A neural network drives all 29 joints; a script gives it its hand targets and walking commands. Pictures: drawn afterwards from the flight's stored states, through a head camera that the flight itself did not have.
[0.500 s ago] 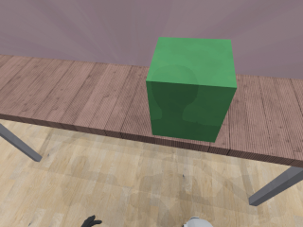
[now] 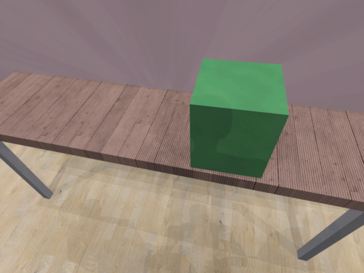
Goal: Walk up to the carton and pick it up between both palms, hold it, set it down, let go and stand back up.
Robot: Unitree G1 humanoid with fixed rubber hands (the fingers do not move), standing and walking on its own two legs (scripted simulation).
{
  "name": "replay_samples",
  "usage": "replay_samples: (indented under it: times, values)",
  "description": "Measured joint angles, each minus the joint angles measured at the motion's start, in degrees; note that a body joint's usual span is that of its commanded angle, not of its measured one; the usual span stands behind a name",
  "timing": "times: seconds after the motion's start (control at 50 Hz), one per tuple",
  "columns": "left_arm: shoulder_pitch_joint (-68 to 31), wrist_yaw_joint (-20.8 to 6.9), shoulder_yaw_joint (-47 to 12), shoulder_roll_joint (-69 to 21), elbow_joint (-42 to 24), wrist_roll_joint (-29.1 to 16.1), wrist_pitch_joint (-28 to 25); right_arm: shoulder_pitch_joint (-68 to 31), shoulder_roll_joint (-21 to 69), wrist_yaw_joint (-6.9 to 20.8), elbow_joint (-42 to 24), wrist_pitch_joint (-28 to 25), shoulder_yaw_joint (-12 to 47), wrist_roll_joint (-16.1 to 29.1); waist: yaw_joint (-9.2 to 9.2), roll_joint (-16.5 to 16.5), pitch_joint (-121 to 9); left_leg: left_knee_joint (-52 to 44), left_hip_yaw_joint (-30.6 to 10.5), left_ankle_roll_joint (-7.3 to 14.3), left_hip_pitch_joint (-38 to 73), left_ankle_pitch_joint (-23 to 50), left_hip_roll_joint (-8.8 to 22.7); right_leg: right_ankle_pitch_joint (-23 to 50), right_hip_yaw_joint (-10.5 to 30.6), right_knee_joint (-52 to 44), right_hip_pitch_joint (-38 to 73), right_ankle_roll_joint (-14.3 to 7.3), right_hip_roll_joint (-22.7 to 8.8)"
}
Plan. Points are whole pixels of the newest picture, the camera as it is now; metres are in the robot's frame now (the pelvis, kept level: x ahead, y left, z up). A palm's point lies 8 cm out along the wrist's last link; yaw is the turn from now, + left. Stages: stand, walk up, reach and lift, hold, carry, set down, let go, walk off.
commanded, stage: walk up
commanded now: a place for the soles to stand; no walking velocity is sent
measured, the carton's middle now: (232, 119) +0.53 -0.11 +0.03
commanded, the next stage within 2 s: none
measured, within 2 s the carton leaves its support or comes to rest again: neither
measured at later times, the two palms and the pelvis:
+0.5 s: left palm out of the picture +0.08 +0.23 -0.13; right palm out of the picture +0.03 -0.28 -0.14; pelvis +0.02 -0.01 -0.01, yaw -8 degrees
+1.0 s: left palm (112, 269) +0.18 +0.20 -0.13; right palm out of the picture +0.04 -0.25 -0.13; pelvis +0.04 -0.01 +0.00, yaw -16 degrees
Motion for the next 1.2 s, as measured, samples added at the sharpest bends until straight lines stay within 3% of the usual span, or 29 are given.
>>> replay_samples:
  times: [0.14,0.4,0.52,0.56,0.64,0.68,0.74,0.8,0.88,1.2]
  values:
    - [1.39,-0.23,-0.3,-0.59,0.75,-0.04,-1.11,0.47,-0.61,-0.06,3.38,0.19,0.7,0.41,0.71,0.07,-0.91,-1.66,1.59,-0.06,1.25,0.46,0.31,0.79,1.55,-0.92,0.23,-0.11,0.59]
    - [3.14,0.2,0.05,0.04,1.71,-0.11,-1.42,1.71,-3.2,-0.32,4.88,-0.07,-0.59,-0.89,-0.27,-0.92,-1.15,-2.15,5.57,-0.65,2.57,-0.97,1.31,-0.57,5.46,1.66,-1.72,-0.58,2.45]
    - [3.97,0.33,1.41,0.91,-0.4,0.68,-1.53,2.19,-4.32,-0.7,4.49,0.81,-0.99,-1.83,-0.78,0.25,-0.72,2.72,6.81,-1.87,2.72,-5.2,3.94,-3.81,5.4,5.94,-2.27,-1.68,4.52]
    - [3.88,0.45,1.62,0.91,-1.38,0.28,-1.77,1.99,-4.68,-0.54,3.91,1.44,-0.91,-1.74,-0.72,0.9,-0.63,4.56,5.56,-0.92,1.83,-6.86,4.13,-4.42,5.41,6.7,-2.79,-2.08,5.39]
    - [3.18,1.36,1.68,0.33,-3.15,0.01,-1.67,0.66,-4.96,-0.63,2.06,1.89,-0.6,-1.54,0.33,1.27,0.38,9.94,-0.35,0.24,-1.78,-15.69,0.54,-3.18,7.11,5.17,-3.23,-1.85,6.44]
    - [2.97,1.74,1.57,0.44,-3.51,0.23,-1.18,0.16,-4.18,-0.92,0.93,1.07,-0.27,-1.17,0.38,0.59,0.63,7.56,-1.54,0.83,-2.61,-12.87,-0.6,-2.22,8.15,3.86,-3.24,-1.54,6.52]
    - [2.35,1.63,1.29,0.99,-3.16,0.38,0.1,0.29,-2.41,-1.0,-0.27,-0.55,0.2,-0.95,0.01,-0.94,0.44,1.32,-0.97,0.72,-1.11,-0.18,-0.77,-2.25,9.49,4.4,-3.39,-1.04,6.68]
    - [1.96,1.58,1.19,0.9,-2.69,0.63,0.56,0.63,-0.91,-0.91,0.13,-0.44,0.65,-1.09,-0.02,-2.26,-0.46,0.84,0.72,-0.06,0.96,-2.6,-0.71,-3.18,8.12,4.38,-2.23,-0.92,5.51]
    - [0.43,0.8,0.87,0.01,-1.86,0.76,-0.38,0.33,-0.49,-0.28,0.7,0.11,0.68,-0.83,-0.7,-1.47,-0.86,0.28,1.31,-0.92,2.65,-3.35,0.5,-2.11,7.66,2.19,-0.17,-1.47,6.13]
    - [-1.55,1.03,0.37,0.17,-0.33,-0.47,-0.85,0.89,-3.44,-0.26,3.04,1.55,-0.65,-0.59,-1.3,0.07,0.0,-1.81,4.18,-0.66,3.75,-2.36,0.94,-1.02,9.92,2.01,-0.89,-1.73,6.98]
